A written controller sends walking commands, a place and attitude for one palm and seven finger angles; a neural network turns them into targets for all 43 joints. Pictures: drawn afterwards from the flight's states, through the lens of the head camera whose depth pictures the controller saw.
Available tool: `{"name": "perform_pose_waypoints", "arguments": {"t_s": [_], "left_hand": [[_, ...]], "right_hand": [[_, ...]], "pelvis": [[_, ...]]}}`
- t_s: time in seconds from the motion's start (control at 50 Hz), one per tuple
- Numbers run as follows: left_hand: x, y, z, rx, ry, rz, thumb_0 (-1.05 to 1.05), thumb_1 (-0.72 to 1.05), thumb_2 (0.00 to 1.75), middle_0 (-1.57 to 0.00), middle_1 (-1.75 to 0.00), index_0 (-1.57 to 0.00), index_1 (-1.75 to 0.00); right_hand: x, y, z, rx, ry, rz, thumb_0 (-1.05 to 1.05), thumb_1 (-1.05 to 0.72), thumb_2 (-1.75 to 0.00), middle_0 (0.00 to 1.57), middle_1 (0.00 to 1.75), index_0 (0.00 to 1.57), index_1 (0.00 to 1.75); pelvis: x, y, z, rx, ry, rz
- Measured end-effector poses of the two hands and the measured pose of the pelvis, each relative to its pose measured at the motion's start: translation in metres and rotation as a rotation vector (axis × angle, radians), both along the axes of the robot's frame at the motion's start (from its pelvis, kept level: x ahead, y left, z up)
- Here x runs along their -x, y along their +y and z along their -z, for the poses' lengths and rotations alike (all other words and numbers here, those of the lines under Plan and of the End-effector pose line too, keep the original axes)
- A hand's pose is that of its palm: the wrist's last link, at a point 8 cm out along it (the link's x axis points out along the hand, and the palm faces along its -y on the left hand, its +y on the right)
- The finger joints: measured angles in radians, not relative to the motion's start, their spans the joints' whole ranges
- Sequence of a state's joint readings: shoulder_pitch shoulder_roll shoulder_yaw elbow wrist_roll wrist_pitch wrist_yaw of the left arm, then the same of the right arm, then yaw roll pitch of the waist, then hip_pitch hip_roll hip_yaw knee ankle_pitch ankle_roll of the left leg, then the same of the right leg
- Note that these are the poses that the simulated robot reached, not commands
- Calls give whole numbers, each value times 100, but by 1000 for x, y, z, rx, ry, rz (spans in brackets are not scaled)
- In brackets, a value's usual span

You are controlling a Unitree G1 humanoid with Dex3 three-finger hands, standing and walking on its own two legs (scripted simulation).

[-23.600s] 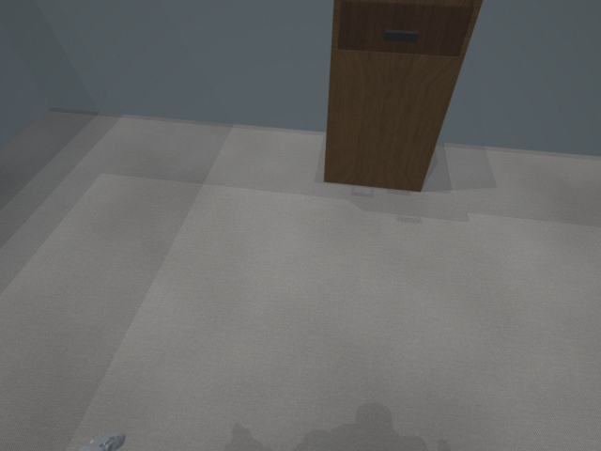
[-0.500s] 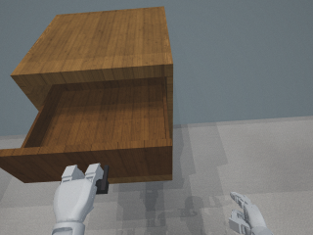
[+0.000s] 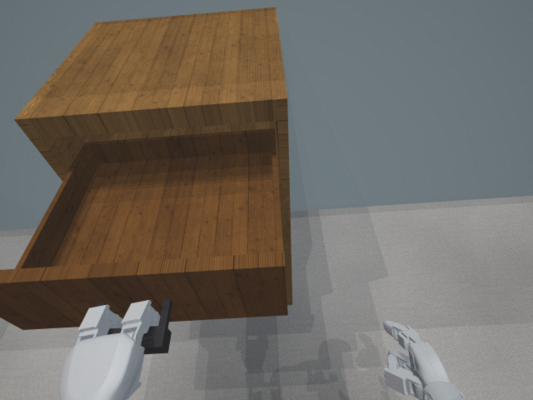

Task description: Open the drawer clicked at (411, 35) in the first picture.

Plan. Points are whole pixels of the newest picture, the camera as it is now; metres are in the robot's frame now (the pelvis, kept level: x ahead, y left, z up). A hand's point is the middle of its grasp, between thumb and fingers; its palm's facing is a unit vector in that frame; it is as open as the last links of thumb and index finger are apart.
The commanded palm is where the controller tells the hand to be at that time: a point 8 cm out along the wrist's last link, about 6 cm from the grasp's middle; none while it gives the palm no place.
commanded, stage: open the thumb to release the handle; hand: left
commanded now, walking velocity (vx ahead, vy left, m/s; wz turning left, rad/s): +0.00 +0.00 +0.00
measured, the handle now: (129, 324) +0.22 +0.21 +0.04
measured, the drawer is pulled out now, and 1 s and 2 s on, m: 0.30 0.30 0.30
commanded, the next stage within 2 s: lift the hand off the handle in 0.52 s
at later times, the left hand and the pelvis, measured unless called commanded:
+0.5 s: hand (126, 372) +0.16 +0.20 +0.02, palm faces +0.03 -0.14 -0.99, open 11.9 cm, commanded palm +0.14 +0.21 +0.07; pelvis -0.02 -0.01 +0.01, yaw +2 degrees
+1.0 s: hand (129, 361) +0.18 +0.21 +0.02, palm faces +0.03 -0.13 -0.99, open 13.7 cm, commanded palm +0.16 +0.21 +0.08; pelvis -0.02 +0.00 +0.01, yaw +3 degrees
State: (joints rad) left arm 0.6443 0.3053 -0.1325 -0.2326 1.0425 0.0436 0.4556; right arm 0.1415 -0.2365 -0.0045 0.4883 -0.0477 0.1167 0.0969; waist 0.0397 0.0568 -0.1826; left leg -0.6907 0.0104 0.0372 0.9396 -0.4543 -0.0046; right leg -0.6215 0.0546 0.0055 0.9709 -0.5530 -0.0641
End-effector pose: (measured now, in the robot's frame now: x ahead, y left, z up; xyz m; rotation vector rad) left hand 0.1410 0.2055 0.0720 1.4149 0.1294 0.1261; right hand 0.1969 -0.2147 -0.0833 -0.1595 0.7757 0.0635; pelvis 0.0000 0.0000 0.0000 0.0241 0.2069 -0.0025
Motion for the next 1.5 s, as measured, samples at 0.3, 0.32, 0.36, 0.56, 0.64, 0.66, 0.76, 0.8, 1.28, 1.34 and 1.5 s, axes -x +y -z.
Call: {"name": "perform_pose_waypoints", "arguments": {"t_s": [0.3,0.32,0.36,0.56,0.64,0.66,0.76,0.8,1.28,1.34,1.5], "left_hand": [[-3,1,-2,-21,-24,-42,-1,39,67,-35,-129,-38,-130],[-2,1,-2,-20,-22,-45,0,34,65,-35,-128,-38,-129],[-1,0,-3,-19,-19,-49,0,23,61,-35,-127,-37,-128],[2,2,-3,-13,-9,-29,0,-31,38,-32,-122,-33,-122],[1,2,-2,-15,-15,-28,0,-41,33,-32,-122,-32,-121],[1,1,-2,-16,-19,-31,0,-43,33,-32,-122,-32,-121],[-3,1,0,-16,-29,-39,0,-47,31,-32,-122,-32,-120],[-6,1,1,-19,-29,-37,0,-48,30,-33,-122,-32,-120],[-14,7,-32,4,-38,-6,0,-49,30,-35,-121,-40,-123],[-15,6,-39,10,-43,-7,0,-49,30,-35,-121,-41,-124],[-16,5,-56,21,-39,4,0,-49,30,-36,-122,-41,-123]], "right_hand": [[22,-11,8,31,56,56,2,-91,-90,20,30,20,30],[22,-10,6,30,49,55,2,-91,-90,20,30,20,30],[20,-8,3,29,36,48,2,-91,-90,20,30,20,30],[8,-2,-11,38,-18,22,2,-91,-90,20,30,20,30],[6,0,-12,42,-21,18,2,-91,-90,20,30,20,30],[6,0,-11,42,-20,16,2,-91,-90,20,30,20,30],[8,3,-6,45,3,10,2,-91,-90,20,30,20,30],[10,5,-4,45,13,11,2,-91,-90,20,30,20,30],[13,10,-19,29,-12,42,2,-91,-90,20,30,20,30],[8,12,-22,23,-22,33,2,-91,-90,20,30,20,30],[-6,25,-31,1,-49,0,2,-91,-90,20,30,20,30]], "pelvis": [[14,-6,-7,-2,-29,-26],[15,-7,-8,-3,-32,-26],[17,-8,-9,-4,-38,-28],[22,-10,-13,3,-60,-38],[23,-8,-13,6,-59,-41],[23,-8,-12,6,-58,-43],[24,-7,-12,6,-52,-47],[24,-6,-12,7,-51,-48],[21,2,-24,13,-100,-37],[21,4,-26,13,-109,-39],[16,7,-32,12,-133,-38]]}}
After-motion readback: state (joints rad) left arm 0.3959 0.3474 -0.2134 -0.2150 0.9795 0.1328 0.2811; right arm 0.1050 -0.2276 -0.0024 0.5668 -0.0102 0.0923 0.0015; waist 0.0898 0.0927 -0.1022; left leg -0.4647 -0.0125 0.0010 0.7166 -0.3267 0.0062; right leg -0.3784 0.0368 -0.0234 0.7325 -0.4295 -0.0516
